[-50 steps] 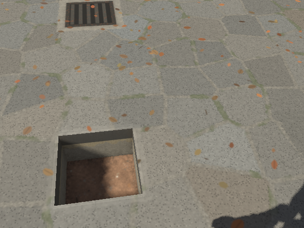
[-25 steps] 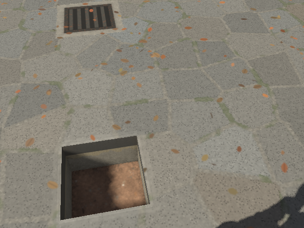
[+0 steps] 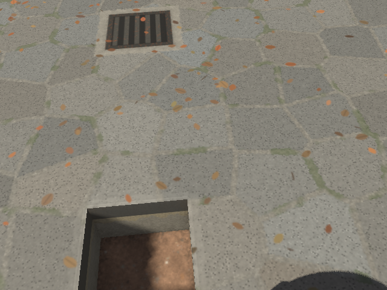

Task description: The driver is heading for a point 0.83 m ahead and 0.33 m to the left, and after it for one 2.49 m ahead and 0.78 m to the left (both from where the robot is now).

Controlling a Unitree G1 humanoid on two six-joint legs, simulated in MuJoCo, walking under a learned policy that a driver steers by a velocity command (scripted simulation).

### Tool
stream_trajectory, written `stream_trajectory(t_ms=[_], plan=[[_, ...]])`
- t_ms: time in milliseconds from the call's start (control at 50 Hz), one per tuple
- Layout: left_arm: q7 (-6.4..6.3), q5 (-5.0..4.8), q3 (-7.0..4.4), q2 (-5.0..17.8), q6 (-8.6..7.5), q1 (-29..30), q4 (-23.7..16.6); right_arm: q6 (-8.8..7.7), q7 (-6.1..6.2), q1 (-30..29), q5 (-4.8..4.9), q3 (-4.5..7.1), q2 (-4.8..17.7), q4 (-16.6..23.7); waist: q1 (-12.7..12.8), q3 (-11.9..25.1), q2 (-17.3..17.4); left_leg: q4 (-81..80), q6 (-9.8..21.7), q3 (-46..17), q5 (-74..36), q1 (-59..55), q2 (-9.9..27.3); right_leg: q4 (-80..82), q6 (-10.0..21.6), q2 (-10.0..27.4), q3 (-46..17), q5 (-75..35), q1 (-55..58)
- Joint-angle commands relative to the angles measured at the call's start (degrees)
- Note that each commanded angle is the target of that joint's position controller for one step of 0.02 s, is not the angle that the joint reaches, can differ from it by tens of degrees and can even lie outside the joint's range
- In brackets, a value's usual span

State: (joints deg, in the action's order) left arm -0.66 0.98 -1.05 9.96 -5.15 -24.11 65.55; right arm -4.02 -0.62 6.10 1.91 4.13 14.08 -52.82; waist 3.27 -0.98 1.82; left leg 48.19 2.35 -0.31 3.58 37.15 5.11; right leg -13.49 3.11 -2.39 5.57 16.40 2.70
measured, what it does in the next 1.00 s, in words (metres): walks ahead, turning left: left foot, then right foot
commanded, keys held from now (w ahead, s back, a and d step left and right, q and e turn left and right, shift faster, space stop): q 1.00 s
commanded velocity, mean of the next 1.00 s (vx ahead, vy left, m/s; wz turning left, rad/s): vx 0.07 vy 0.00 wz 0.53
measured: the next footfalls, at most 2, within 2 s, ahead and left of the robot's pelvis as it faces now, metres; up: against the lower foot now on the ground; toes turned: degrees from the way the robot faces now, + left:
left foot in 0.16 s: +0.26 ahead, +0.10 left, +0.00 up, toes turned +6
right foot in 0.68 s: +0.31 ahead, -0.11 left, +0.00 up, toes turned +28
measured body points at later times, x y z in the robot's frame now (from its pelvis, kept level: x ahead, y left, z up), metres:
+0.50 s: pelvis +0.15 +0.02 -0.01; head +0.19 +0.04 +0.44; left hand +0.22 +0.33 -0.13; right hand +0.35 -0.22 -0.11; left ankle +0.22 +0.10 -0.74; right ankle +0.28 -0.16 -0.69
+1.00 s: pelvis +0.20 -0.03 +0.00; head +0.24 -0.02 +0.45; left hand +0.16 +0.27 -0.10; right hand +0.47 -0.19 -0.11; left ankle +0.12 +0.09 -0.68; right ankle +0.27 -0.13 -0.74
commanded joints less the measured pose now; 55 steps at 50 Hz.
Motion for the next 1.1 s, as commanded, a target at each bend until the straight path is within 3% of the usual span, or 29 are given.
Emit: stream_trajectory(t_ms=[20, 80, 120, 140, 160, 180, 200, 220, 240, 260, 300, 320, 380, 440, 580, 640, 660, 680, 700, 720, 740, 760, 780, 800, 860, 920, 1000, 1060, 1100], plan=[[-1.49, -0.07, -1.27, 10.2, -0.01, 0.0, -2.5, 0.04, -1.02, -8.5, -0.32, -1.17, -1.0, 6.0, -0.1, -5.8, -6.5, -9.5, -0.3, 4.8, -7.4, -5.7, -3.0, 3.1, 2.8, 11.8, 0.1, -39.4, -10.5], [-2.57, -0.60, -1.60, 11.4, 1.21, 0.9, -2.8, 0.32, -2.93, -10.9, -0.46, -0.41, 1.6, 9.6, -1.8, -3.7, -7.2, -13.1, 1.4, 5.3, -6.7, -9.0, -5.1, -2.4, 1.8, 12.8, 1.7, -46.9, -6.8], [-3.44, -0.81, -2.22, 12.7, 2.15, 3.9, -4.3, 0.07, -3.90, -2.5, -0.78, 1.05, 4.8, 8.5, -6.5, 1.6, -9.0, -13.1, 3.1, 5.5, -2.2, -15.9, -7.5, -12.1, 1.2, 13.8, 1.7, -56.3, -3.6], [-3.62, -0.75, -2.28, 12.7, 2.77, 5.6, -5.4, 0.01, -4.07, 5.1, -0.89, 2.29, 7.2, 6.5, -10.0, 5.5, -7.8, -16.2, 4.6, 5.2, -3.3, -22.6, -8.7, -21.6, 0.4, 13.1, 1.9, -55.6, -3.1], [-3.45, -0.37, -1.98, 12.2, 2.96, 5.7, -6.6, -0.02, -3.55, 10.6, -1.40, 3.33, 10.0, 6.2, -12.9, 8.9, -3.6, -21.0, 6.8, -0.8, -11.9, -32.6, -5.1, -36.5, -1.8, 10.0, 2.7, -44.5, -9.3], [-2.50, 2.33, -0.49, 6.3, 2.29, 1.1, -7.9, 0.52, -2.33, 9.0, -1.72, 3.33, 13.4, 7.1, -6.2, 14.5, 12.0, -15.9, 11.9, -17.5, -36.4, -45.2, 7.5, -55.8, -4.2, 1.5, 2.9, 8.7, -23.8], [-1.18, 0.40, 0.29, 4.6, 1.25, -4.3, -9.0, 0.42, -2.28, 6.8, -3.05, 2.89, 14.1, 10.1, -4.5, 25.7, 16.1, -23.5, 25.0, -42.7, -26.6, -55.0, 17.8, -73.6, -5.7, -4.9, -8.0, 24.3, -36.6], [-0.31, -1.21, -0.89, 9.2, 0.48, 0.8, -9.6, 0.78, -2.03, 5.0, -2.73, 2.18, 10.1, 11.6, -7.0, 22.4, 7.1, -27.3, 22.2, -38.7, -17.0, -49.8, 14.7, -75.9, -4.5, -1.0, -12.3, 18.7, -40.8], [-0.47, -1.92, -1.12, 9.9, 0.68, 6.0, -11.6, 0.88, -1.64, 1.0, -1.74, 1.53, 7.7, 12.3, -6.3, 14.3, 1.1, -28.6, 18.7, -31.0, -10.9, -41.8, 11.8, -73.6, -4.1, 1.0, -10.8, 13.5, -42.6], [-1.35, -1.38, -1.58, 10.5, 1.33, 7.3, -11.6, 0.79, -1.61, -1.4, -1.36, 1.17, 7.3, 12.7, -4.3, 9.3, -5.1, -30.3, 15.8, -26.4, -7.5, -32.3, 9.4, -69.4, -4.4, 3.2, -10.3, 10.0, -40.9], [-2.73, -0.67, -2.81, 12.5, 3.77, 7.2, -13.3, 1.21, -1.73, -2.4, -2.75, 1.14, 7.8, 13.3, -2.1, 6.1, -2.7, -32.1, 13.7, -23.0, -3.9, -21.4, 5.9, -62.8, -4.0, 4.8, -11.2, 7.1, -35.6], [-3.09, -0.67, -3.01, 11.9, 4.38, 7.0, -14.2, 1.29, -1.69, -2.5, -2.93, 1.15, 7.8, 13.6, -1.5, 5.4, -0.6, -32.4, 13.1, -21.9, -3.3, -18.5, 4.6, -59.5, -4.0, 4.7, -11.0, 6.6, -34.3], [-3.97, 0.07, -3.37, 11.0, 4.92, 9.8, -16.7, 1.96, -0.21, -0.5, -2.83, 1.95, 9.7, 14.7, -2.1, 6.4, 2.6, -32.0, 12.5, -20.0, -2.6, -16.7, 2.6, -50.0, -5.0, 3.8, -10.6, 3.6, -34.6], [-4.40, -0.11, -3.48, 11.0, 5.51, 13.7, -19.0, 3.55, 1.44, 0.7, -2.09, 2.50, 10.7, 16.2, -3.5, 7.5, 4.2, -32.1, 11.1, -22.6, 9.5, -18.5, 1.7, -41.7, -6.4, 3.1, -11.6, 0.8, -36.3], [-2.86, -0.71, -3.25, 11.7, 4.00, 17.9, -22.0, 6.02, 3.14, 2.4, -1.87, 3.36, 11.3, 18.2, -5.7, 7.1, 8.4, -31.4, 9.0, -27.7, 17.0, -20.6, 0.4, -26.9, -6.5, 0.7, -12.0, -0.2, -30.3], [-1.52, -1.06, -3.51, 12.3, 3.09, 14.4, -21.7, 7.19, 3.38, 2.1, -1.58, 3.20, 11.1, 19.4, -3.9, 7.2, 9.1, -28.8, 7.7, -29.9, 13.9, -20.6, -0.3, -16.3, -4.6, 0.3, -10.9, -2.0, -21.7], [-1.20, -0.87, -3.93, 13.1, 3.06, 11.9, -21.1, 7.44, 3.44, 2.4, -1.26, 2.95, 10.7, 19.7, -2.6, 7.5, 8.2, -27.0, 6.0, -29.3, 15.0, -18.3, -1.8, -10.8, -3.6, 1.7, -10.2, -5.5, -15.7], [-1.21, -0.14, -4.61, 15.6, 3.29, 9.3, -20.9, 7.61, 3.39, 4.2, -0.97, 2.15, 8.6, 19.8, -2.3, 8.9, 3.9, -20.5, 3.5, -26.3, 21.1, -12.2, -4.5, -7.7, -0.8, 9.2, -14.4, -6.5, -7.3], [-1.46, 1.45, -5.67, 20.7, 3.90, 9.4, -21.2, 7.21, 2.93, 4.4, -0.51, 1.54, 5.5, 21.5, -4.0, 7.2, -13.0, -4.8, 0.3, -13.3, 29.7, 0.1, -14.0, -4.9, 6.8, 21.9, -29.1, -14.9, -3.0], [-1.25, 2.62, -5.66, 19.7, 3.98, 10.1, -22.2, 5.90, 2.36, 3.1, -1.29, 2.60, 9.5, 22.7, -3.0, 6.4, -17.2, 7.8, -1.6, -10.5, 32.8, 4.7, -13.9, -2.5, 12.0, 26.5, -36.6, -18.1, -7.1], [-1.55, 2.12, -4.89, 16.9, 3.94, 14.1, -24.4, 5.63, 1.98, 4.6, -1.47, 3.60, 12.5, 21.5, -4.6, 5.7, -12.1, 15.5, -2.9, -11.0, 28.1, 3.9, -11.8, -3.7, 11.2, 24.5, -31.1, -19.3, -8.6], [-1.74, 1.35, -4.30, 14.5, 4.17, 17.3, -25.5, 6.19, 2.16, 6.8, -1.27, 3.92, 12.6, 19.4, -5.8, 4.9, -9.4, 18.7, -3.9, -10.0, 24.5, 2.3, -11.3, -4.5, 8.4, 20.0, -24.6, -18.7, -10.4], [-1.67, 0.40, -3.74, 12.9, 4.27, 19.8, -26.4, 7.18, 2.90, 10.7, -1.49, 3.92, 12.3, 17.2, -6.9, 3.9, -9.7, 22.4, -4.9, -9.2, 22.2, 0.3, -10.9, -5.1, 6.4, 18.0, -20.5, -17.6, -12.8], [-1.66, -0.01, -3.27, 12.2, 4.51, 20.3, -26.9, 7.94, 3.05, 11.3, -1.66, 3.69, 11.3, 16.8, -6.5, 2.5, -9.6, 26.4, -5.9, -7.8, 20.5, -0.8, -10.7, -4.8, 6.5, 16.7, -17.5, -18.7, -15.2], [-1.95, 0.33, -3.34, 12.7, 5.51, 17.1, -26.7, 8.28, 3.09, 7.0, -0.80, 2.77, 9.1, 19.6, -3.9, 0.7, -11.1, 21.6, -7.5, -3.9, 16.7, 0.4, -9.0, -3.8, 8.0, 14.7, -12.4, -15.9, -13.2], [-2.40, 0.25, -4.30, 14.6, 6.24, 13.1, -26.3, 7.82, 2.43, 2.6, -0.79, 1.92, 7.8, 22.5, -0.5, 2.4, -12.0, 12.0, -8.6, -3.7, 17.6, 2.1, -5.9, -4.9, 9.8, 18.1, -13.4, -18.5, -4.6], [-1.53, -0.61, -5.80, 17.8, 6.78, 14.6, -26.9, 7.47, 0.96, 2.4, -0.85, 1.14, 6.9, 24.0, -0.1, 4.4, -12.5, 0.7, -7.5, 1.1, 20.9, -7.2, -3.7, -6.2, 9.9, 20.0, -10.5, -21.9, -6.8], [-0.50, -2.05, -6.45, 18.8, 6.46, 13.0, -26.1, 7.61, -0.10, 2.9, -0.33, 1.37, 7.7, 24.3, 0.1, 4.0, -12.4, -7.4, -4.2, 4.2, 20.1, -13.4, -4.4, -3.5, 8.9, 20.5, -10.4, -0.9, -10.6], [0.01, -3.13, -6.36, 18.5, 5.68, 14.9, -25.8, 7.29, -0.75, 7.2, -0.20, 1.83, 7.8, 22.4, -2.9, 2.7, -10.7, -17.9, -0.6, 6.1, 15.3, -21.7, -5.5, -4.8, 6.6, 19.9, -8.6, 7.8, -15.8]])
Keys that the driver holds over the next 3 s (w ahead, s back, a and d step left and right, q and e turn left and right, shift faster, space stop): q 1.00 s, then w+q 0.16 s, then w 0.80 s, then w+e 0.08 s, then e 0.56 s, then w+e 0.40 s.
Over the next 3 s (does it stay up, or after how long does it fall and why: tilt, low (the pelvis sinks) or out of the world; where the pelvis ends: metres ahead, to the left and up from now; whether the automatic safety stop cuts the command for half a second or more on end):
stays up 0.97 0.39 0.01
